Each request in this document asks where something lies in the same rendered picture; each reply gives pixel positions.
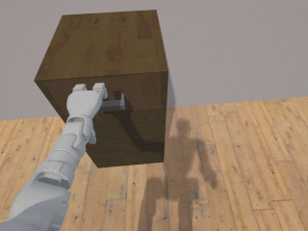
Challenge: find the drawer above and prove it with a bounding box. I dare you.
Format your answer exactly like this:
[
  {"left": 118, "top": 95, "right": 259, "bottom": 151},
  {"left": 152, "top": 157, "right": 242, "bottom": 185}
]
[{"left": 43, "top": 73, "right": 162, "bottom": 115}]

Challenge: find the robot left forearm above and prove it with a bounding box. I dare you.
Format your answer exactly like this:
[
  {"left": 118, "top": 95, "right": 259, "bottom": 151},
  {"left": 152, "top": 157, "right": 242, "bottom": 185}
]
[{"left": 9, "top": 114, "right": 93, "bottom": 221}]

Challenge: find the robot left upper arm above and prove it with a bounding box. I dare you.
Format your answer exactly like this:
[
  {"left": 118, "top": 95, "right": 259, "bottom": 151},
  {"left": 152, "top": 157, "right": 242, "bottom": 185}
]
[{"left": 0, "top": 180, "right": 71, "bottom": 231}]

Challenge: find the handle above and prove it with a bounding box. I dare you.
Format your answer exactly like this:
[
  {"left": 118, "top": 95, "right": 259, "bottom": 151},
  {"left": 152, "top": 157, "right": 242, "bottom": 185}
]
[{"left": 98, "top": 93, "right": 126, "bottom": 112}]

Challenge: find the left robot hand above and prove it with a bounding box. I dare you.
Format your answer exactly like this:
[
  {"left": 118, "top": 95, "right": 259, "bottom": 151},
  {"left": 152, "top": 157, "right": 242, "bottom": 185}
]
[{"left": 66, "top": 83, "right": 108, "bottom": 144}]

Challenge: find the cabinet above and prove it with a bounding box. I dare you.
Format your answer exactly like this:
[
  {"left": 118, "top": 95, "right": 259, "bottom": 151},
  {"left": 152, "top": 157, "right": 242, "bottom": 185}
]
[{"left": 34, "top": 10, "right": 168, "bottom": 168}]

